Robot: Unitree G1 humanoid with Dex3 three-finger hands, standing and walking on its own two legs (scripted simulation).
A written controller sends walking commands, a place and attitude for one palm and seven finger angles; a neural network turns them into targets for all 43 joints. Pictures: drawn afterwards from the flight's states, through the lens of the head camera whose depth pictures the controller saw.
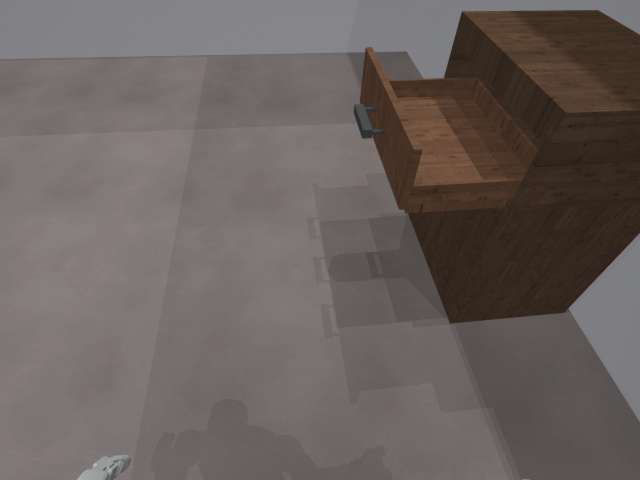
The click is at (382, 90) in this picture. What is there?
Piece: drawer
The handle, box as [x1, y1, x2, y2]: [354, 104, 385, 138]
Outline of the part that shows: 354,105 354,114 362,138 371,137 372,134 385,133 384,129 373,130 371,128 365,112 375,111 375,107 364,107 363,104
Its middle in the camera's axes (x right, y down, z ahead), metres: +0.14 -0.33 +1.08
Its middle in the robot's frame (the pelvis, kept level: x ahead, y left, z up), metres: +1.03 -0.09 -0.10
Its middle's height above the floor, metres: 0.67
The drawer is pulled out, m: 0.29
